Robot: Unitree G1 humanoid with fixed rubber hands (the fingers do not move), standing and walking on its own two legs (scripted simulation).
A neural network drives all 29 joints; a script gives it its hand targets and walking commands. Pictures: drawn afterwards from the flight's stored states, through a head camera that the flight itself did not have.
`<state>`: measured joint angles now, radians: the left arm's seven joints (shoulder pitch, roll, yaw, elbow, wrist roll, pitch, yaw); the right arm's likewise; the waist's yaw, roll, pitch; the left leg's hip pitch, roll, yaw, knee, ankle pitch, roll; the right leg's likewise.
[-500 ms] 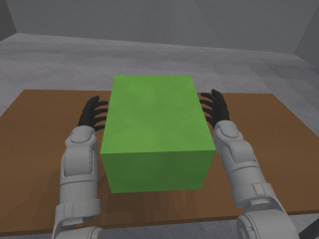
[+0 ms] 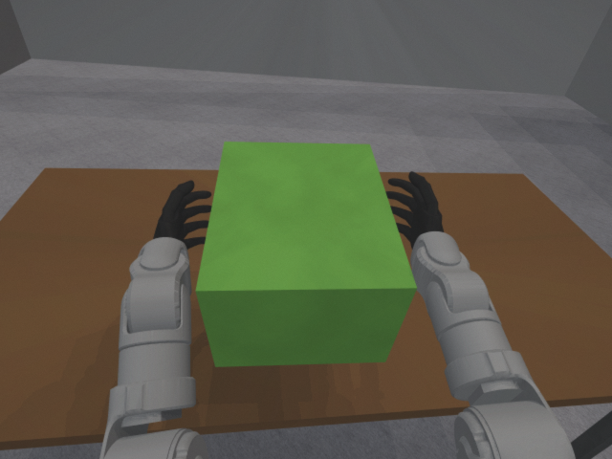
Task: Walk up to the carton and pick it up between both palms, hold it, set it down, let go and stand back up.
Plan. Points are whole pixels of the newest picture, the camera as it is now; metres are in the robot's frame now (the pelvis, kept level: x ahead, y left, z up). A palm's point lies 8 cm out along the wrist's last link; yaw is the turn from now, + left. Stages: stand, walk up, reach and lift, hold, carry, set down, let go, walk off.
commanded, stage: hold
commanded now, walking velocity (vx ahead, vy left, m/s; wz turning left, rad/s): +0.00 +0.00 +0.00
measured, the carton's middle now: (299, 245) +0.41 +0.00 +0.12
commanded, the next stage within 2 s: set down in 0.86 s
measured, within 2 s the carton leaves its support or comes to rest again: neither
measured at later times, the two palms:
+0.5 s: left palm (166, 245) +0.35 +0.17 +0.16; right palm (418, 232) +0.37 -0.15 +0.18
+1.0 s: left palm (162, 228) +0.35 +0.17 +0.19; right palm (427, 210) +0.36 -0.15 +0.21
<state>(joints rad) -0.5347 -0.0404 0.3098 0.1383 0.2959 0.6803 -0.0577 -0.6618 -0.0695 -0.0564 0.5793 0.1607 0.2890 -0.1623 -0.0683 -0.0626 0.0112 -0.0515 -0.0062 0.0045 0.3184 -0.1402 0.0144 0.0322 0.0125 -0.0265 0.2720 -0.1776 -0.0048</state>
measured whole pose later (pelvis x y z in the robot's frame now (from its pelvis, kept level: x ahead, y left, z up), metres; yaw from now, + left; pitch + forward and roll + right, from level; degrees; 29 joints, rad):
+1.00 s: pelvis +0.01 +0.00 +0.00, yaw +0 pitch -8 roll -1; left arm -0.49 -0.04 0.30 0.03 0.28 0.65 -0.04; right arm -0.67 -0.07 -0.03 0.52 0.17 0.25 -0.16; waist -0.07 -0.06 -0.01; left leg -0.02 0.00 0.01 0.31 -0.15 0.01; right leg 0.07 0.02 -0.02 0.25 -0.18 -0.01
